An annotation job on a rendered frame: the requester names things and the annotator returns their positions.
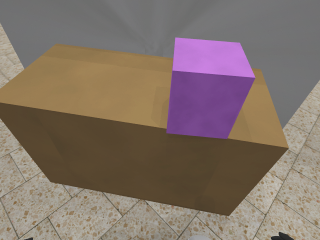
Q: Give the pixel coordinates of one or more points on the pedestal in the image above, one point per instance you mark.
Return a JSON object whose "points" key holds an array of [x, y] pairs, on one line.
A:
{"points": [[97, 119]]}

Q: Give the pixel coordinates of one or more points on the carton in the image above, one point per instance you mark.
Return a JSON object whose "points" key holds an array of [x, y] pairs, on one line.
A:
{"points": [[210, 81]]}

